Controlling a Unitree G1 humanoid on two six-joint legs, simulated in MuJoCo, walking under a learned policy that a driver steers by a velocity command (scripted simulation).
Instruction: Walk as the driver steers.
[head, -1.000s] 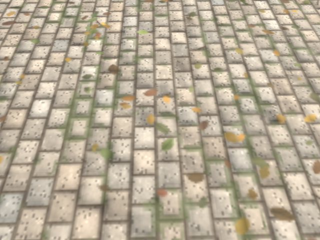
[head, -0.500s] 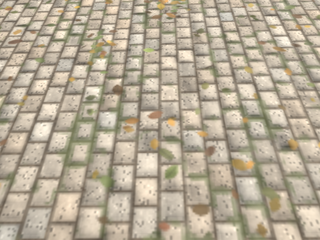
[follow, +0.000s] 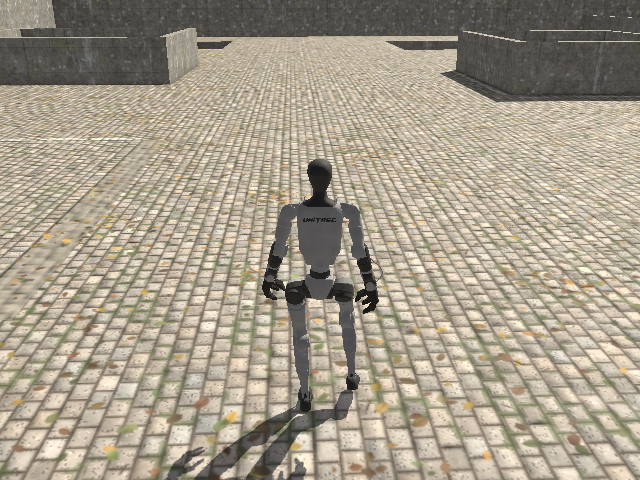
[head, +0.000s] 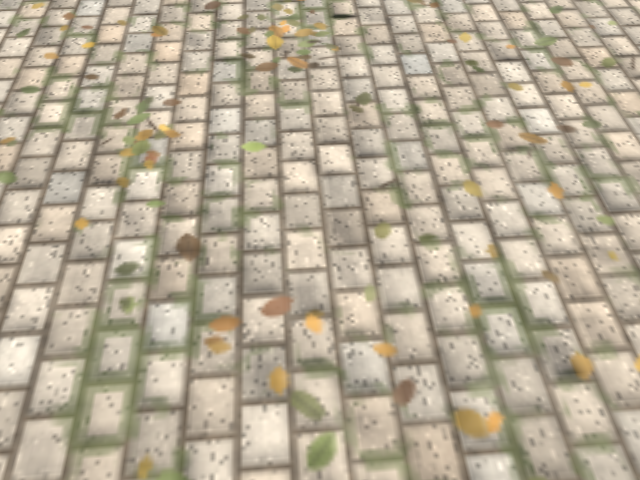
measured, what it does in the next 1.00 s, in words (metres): walks ahead: right foot, then left foot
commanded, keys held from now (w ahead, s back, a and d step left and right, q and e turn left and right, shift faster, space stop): w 1.00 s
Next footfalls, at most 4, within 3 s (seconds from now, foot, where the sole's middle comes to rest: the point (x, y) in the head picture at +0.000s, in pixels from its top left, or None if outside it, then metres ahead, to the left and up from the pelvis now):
0.30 right None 0.33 -0.17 -0.78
0.86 left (290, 422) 0.65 0.07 -0.78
1.42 right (384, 305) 0.96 -0.17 -0.78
1.98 left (272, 235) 1.20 0.12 -0.78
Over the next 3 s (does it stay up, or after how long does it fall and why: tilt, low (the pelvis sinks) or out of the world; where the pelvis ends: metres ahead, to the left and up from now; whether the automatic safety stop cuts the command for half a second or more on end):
stays up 1.59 0.09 -0.01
